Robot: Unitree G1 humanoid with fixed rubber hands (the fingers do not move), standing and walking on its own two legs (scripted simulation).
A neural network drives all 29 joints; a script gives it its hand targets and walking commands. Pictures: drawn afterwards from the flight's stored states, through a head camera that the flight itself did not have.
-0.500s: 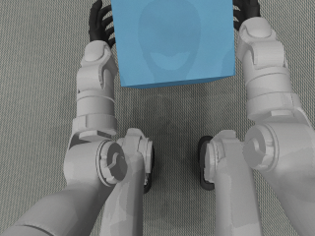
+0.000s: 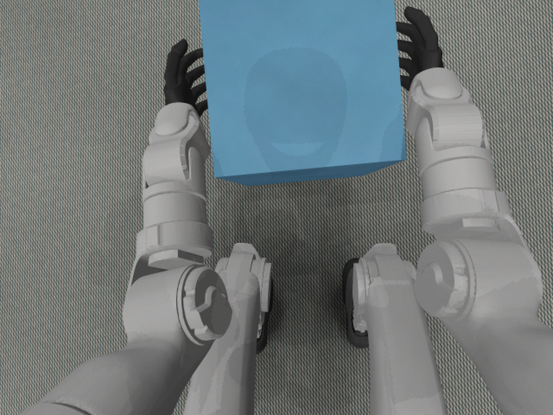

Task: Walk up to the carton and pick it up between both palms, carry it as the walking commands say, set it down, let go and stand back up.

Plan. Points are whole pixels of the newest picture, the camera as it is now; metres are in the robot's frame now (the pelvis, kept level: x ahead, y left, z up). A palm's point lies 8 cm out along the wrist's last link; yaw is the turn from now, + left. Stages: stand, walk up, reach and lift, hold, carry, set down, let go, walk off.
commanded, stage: reach and lift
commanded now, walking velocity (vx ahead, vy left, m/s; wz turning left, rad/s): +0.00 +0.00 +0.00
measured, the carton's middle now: (300, 108) +0.51 +0.01 -0.15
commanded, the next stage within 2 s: none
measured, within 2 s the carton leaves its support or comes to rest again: neither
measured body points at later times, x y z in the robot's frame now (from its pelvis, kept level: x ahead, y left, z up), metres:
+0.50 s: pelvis +0.01 +0.00 +0.06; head +0.26 -0.02 +0.43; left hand +0.48 +0.16 +0.00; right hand +0.51 -0.14 -0.01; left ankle +0.10 +0.13 -0.45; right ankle +0.12 -0.12 -0.45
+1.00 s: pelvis +0.03 +0.00 +0.12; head +0.24 -0.02 +0.52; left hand +0.46 +0.16 +0.07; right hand +0.49 -0.14 +0.07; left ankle +0.10 +0.13 -0.45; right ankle +0.12 -0.12 -0.45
